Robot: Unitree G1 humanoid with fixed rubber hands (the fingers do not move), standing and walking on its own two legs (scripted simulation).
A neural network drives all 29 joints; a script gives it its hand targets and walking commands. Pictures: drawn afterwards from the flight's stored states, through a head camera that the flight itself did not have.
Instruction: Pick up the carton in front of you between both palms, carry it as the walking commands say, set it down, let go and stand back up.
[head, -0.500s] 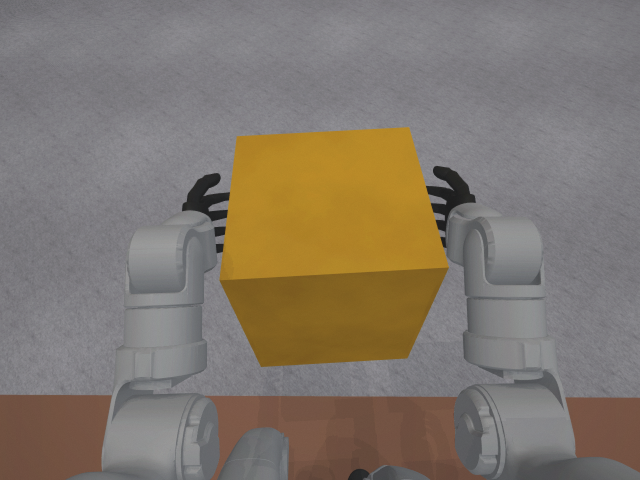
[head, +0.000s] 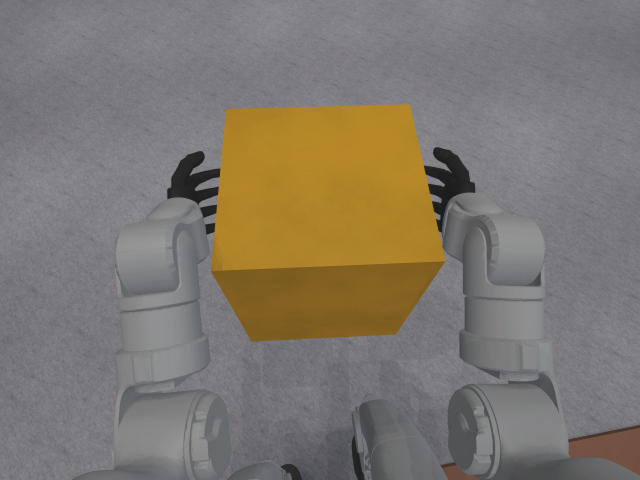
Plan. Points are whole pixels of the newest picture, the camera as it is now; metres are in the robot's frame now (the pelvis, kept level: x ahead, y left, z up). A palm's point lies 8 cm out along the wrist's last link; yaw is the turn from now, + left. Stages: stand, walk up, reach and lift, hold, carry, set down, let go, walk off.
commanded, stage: carry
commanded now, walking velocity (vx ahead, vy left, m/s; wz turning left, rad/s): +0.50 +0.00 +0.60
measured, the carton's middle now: (321, 236) +0.38 -0.03 +0.01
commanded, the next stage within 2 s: none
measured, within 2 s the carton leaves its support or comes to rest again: neither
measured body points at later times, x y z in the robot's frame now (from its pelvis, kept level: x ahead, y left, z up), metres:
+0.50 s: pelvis +0.34 -0.04 -0.09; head +0.42 -0.04 +0.35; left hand +0.66 +0.21 -0.02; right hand +0.75 -0.08 -0.02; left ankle +0.40 +0.12 -0.74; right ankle +0.28 -0.11 -0.81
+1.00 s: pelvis +0.67 +0.04 -0.07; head +0.69 +0.07 +0.38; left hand +0.99 +0.23 +0.02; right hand +1.02 -0.07 +0.03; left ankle +0.55 +0.09 -0.81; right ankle +0.82 -0.07 -0.76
